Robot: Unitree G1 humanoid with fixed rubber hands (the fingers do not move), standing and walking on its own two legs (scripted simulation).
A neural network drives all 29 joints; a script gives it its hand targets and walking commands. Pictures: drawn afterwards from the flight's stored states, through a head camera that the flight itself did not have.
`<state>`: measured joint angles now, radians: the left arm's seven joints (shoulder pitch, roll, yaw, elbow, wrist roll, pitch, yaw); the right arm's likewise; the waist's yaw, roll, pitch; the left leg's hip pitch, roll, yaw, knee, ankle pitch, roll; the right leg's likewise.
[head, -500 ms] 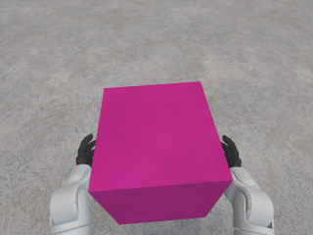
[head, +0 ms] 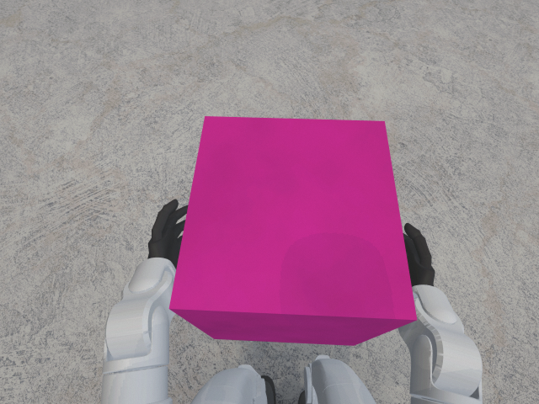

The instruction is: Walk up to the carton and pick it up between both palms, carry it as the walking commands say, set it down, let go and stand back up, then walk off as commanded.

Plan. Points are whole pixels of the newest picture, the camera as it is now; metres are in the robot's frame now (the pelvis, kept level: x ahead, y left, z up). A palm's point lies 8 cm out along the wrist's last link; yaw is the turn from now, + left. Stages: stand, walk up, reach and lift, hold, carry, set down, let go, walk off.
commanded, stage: carry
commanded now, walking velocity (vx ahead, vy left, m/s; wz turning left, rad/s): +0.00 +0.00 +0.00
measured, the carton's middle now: (288, 244) +0.33 -0.01 -0.03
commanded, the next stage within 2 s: none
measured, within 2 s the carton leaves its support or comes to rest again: neither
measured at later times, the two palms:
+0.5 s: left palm (86, 177) +0.40 +0.29 +0.04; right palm (314, 163) +0.43 -0.04 +0.04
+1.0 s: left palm (81, 137) +0.50 +0.35 +0.00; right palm (277, 136) +0.51 +0.01 +0.01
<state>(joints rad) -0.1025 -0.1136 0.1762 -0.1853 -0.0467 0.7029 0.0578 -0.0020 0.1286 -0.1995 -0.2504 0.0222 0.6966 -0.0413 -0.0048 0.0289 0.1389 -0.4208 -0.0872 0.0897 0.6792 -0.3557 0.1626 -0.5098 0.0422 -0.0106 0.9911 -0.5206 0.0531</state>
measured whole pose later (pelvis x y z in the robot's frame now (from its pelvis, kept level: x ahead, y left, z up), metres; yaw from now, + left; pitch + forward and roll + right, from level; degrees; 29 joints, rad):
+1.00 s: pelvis +0.21 +0.17 -0.02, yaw +2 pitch +0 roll +0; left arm -0.21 -0.06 0.20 0.04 0.10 0.69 0.02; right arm -0.20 0.12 -0.24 0.06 -0.11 0.66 0.02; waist 0.00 -0.06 0.11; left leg -0.52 -0.03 0.00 0.78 -0.26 0.03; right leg -0.28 -0.05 0.02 0.90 -0.62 0.04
